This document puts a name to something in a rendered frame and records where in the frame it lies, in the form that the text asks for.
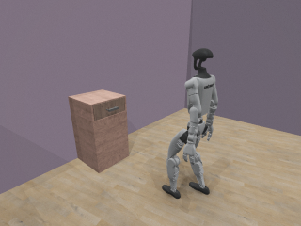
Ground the right robot hand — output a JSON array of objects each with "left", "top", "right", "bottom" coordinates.
[{"left": 201, "top": 124, "right": 214, "bottom": 141}]

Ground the cabinet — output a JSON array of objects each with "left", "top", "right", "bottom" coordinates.
[{"left": 68, "top": 89, "right": 129, "bottom": 173}]

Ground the left robot shin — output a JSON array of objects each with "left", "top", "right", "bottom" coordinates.
[{"left": 166, "top": 158, "right": 180, "bottom": 192}]

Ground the robot right forearm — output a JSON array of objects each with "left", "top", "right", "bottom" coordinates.
[{"left": 205, "top": 104, "right": 218, "bottom": 125}]

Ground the left robot hand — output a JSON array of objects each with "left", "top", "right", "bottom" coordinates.
[{"left": 182, "top": 142, "right": 196, "bottom": 165}]

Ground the drawer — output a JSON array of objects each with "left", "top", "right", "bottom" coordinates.
[{"left": 92, "top": 97, "right": 125, "bottom": 121}]

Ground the robot right upper arm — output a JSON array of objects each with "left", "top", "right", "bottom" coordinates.
[{"left": 210, "top": 75, "right": 218, "bottom": 106}]

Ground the robot left upper arm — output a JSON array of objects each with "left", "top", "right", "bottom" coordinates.
[{"left": 184, "top": 77, "right": 202, "bottom": 116}]

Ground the handle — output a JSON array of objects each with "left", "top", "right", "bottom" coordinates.
[{"left": 106, "top": 106, "right": 119, "bottom": 112}]

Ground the robot left forearm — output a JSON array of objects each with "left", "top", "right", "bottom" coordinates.
[{"left": 187, "top": 107, "right": 200, "bottom": 144}]

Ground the humanoid robot torso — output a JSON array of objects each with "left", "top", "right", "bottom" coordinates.
[{"left": 187, "top": 74, "right": 214, "bottom": 137}]

